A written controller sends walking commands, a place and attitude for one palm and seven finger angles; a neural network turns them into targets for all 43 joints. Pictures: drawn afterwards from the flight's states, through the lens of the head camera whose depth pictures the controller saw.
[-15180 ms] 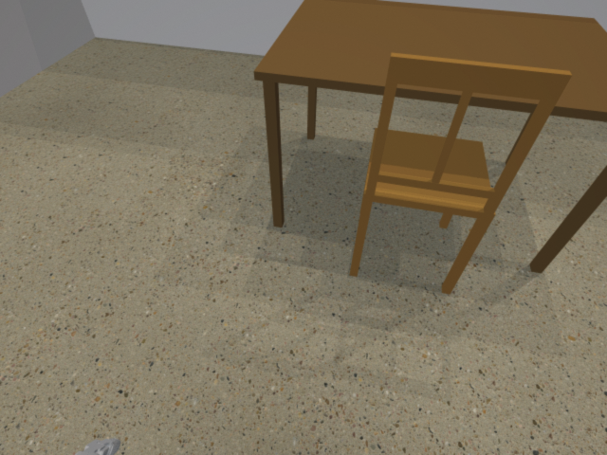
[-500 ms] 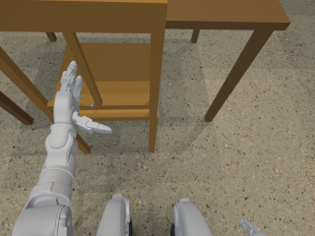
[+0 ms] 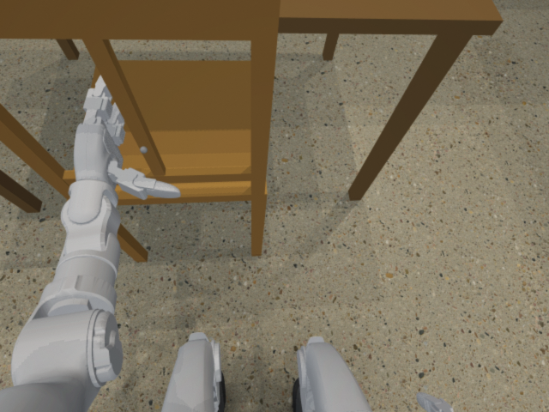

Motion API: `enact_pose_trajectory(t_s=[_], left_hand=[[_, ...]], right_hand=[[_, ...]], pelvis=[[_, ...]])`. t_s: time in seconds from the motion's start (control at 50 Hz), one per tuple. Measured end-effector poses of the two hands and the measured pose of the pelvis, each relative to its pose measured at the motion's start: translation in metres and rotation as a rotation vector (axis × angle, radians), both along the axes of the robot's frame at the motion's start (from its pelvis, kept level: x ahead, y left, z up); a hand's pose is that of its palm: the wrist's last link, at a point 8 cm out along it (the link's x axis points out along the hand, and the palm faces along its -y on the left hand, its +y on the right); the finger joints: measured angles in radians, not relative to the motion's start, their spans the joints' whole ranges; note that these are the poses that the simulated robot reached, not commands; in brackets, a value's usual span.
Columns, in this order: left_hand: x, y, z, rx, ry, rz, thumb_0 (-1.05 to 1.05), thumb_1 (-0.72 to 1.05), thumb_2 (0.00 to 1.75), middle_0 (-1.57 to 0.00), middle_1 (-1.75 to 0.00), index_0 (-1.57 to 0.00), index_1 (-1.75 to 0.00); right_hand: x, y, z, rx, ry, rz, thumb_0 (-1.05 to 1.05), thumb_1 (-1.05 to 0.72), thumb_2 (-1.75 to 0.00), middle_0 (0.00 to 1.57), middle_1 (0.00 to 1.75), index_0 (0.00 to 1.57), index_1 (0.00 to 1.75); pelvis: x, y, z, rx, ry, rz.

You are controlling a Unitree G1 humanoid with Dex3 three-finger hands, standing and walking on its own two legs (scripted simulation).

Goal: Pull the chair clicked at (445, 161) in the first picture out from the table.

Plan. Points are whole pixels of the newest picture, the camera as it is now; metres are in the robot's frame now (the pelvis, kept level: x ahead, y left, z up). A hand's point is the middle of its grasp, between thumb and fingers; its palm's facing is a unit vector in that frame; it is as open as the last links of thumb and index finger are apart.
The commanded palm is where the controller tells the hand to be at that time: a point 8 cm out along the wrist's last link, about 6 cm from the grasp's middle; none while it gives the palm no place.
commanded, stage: push the fingers through the gap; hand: left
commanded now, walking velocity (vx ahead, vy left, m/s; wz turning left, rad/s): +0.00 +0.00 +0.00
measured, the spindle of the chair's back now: (135, 121) +0.52 +0.18 +0.04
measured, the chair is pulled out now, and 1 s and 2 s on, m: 0.00 0.00 0.02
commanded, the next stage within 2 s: hook a spindle and tug to test in 0.48 s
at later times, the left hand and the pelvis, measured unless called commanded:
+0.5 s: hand (141, 144) +0.49 +0.17 +0.04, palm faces +0.03 -1.00 -0.02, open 16.9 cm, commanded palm +0.46 +0.21 +0.04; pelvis +0.00 +0.01 +0.00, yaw -1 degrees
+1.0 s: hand (147, 142) +0.49 +0.16 +0.03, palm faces +0.02 -1.00 -0.02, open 14.6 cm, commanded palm +0.46 +0.21 +0.04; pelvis +0.00 +0.01 +0.00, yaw -1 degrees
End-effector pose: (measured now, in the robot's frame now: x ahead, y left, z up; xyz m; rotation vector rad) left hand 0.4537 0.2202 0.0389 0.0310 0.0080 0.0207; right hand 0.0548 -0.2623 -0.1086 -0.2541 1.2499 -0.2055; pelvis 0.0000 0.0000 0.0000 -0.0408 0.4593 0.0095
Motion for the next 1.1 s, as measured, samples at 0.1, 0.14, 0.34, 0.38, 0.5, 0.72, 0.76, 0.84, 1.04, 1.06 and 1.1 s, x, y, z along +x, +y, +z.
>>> enact_pose_trajectory(t_s=[0.1,0.14,0.34,0.38,0.5,0.72,0.76,0.84,1.04,1.06,1.1], left_hand=[[0.012,-0.003,-0.001,-0.005,0.006,-0.004,-0.02,-0.5,0.3,-0.06,-0.08,-0.06,-0.08],[0.016,-0.003,-0.001,-0.009,0.006,-0.001,-0.02,-0.5,0.3,-0.06,-0.08,-0.06,-0.08],[0.013,0.001,-0.003,-0.002,0.011,0.003,-0.02,-0.49,0.3,-0.06,-0.08,-0.06,-0.08],[0.011,0.002,-0.004,-0.003,0.015,0.008,-0.02,-0.49,0.3,-0.06,-0.08,-0.06,-0.08],[0.01,0.004,-0.002,-0.007,0.004,0.014,-0.02,-0.5,0.3,-0.06,-0.08,-0.06,-0.08],[0.011,0.002,-0.003,-0.012,0.006,0.001,-0.02,-0.5,0.3,-0.08,-0.15,-0.08,-0.15],[0.012,0.001,-0.004,-0.015,0.009,0.002,-0.02,-0.5,0.3,-0.1,-0.21,-0.1,-0.22],[0.013,0.0,-0.005,-0.011,0.004,0.002,-0.02,-0.5,0.3,-0.15,-0.37,-0.15,-0.37],[0.016,-0.002,-0.004,-0.008,0.004,0.002,-0.02,-0.39,0.34,-0.31,-0.87,-0.31,-0.88],[0.015,-0.002,-0.003,-0.007,0.001,0.002,-0.02,-0.36,0.36,-0.33,-0.93,-0.33,-0.93],[0.013,-0.003,-0.001,-0.006,-0.004,0.0,-0.02,-0.28,0.39,-0.36,-1.04,-0.37,-1.04]], right_hand=[[-0.009,0.002,-0.002,-0.001,0.033,-0.007,0.0,-0.91,-0.9,0.2,0.3,0.2,0.3],[-0.013,0.003,-0.002,-0.002,0.044,-0.015,0.0,-0.91,-0.9,0.2,0.3,0.2,0.3],[-0.024,0.01,0.002,0.019,0.086,-0.044,0.0,-0.91,-0.9,0.2,0.3,0.2,0.3],[-0.023,0.011,0.003,0.02,0.087,-0.042,0.0,-0.91,-0.9,0.2,0.3,0.2,0.3],[-0.016,0.011,0.006,0.01,0.073,-0.031,0.0,-0.91,-0.9,0.2,0.3,0.21,0.3],[-0.004,0.008,0.007,-0.003,0.05,-0.014,0.0,-0.91,-0.9,0.2,0.3,0.2,0.3],[-0.003,0.008,0.007,-0.004,0.048,-0.013,0.0,-0.91,-0.9,0.2,0.3,0.2,0.3],[-0.003,0.008,0.005,-0.004,0.049,-0.015,0.0,-0.91,-0.9,0.2,0.3,0.2,0.3],[-0.011,0.012,0.002,0.014,0.073,-0.03,0.0,-0.91,-0.9,0.2,0.3,0.2,0.3],[-0.011,0.012,0.002,0.016,0.073,-0.032,0.0,-0.91,-0.9,0.2,0.3,0.2,0.3],[-0.012,0.012,0.003,0.02,0.074,-0.036,0.0,-0.91,-0.9,0.2,0.3,0.2,0.3]], pelvis=[[-0.001,0.002,-0.002,-0.004,0.01,-0.002],[-0.001,0.002,-0.002,-0.006,0.014,-0.004],[0.003,0.006,0.002,-0.005,0.014,-0.012],[0.003,0.006,0.003,-0.006,0.013,-0.011],[0.004,0.007,0.004,-0.009,0.009,-0.006],[0.004,0.008,0.003,-0.012,0.009,-0.002],[0.004,0.008,0.003,-0.012,0.01,-0.002],[0.004,0.008,0.002,-0.013,0.012,-0.003],[0.005,0.007,0.002,-0.01,0.015,-0.007],[0.005,0.007,0.002,-0.01,0.015,-0.007],[0.005,0.006,0.003,-0.009,0.013,-0.008]])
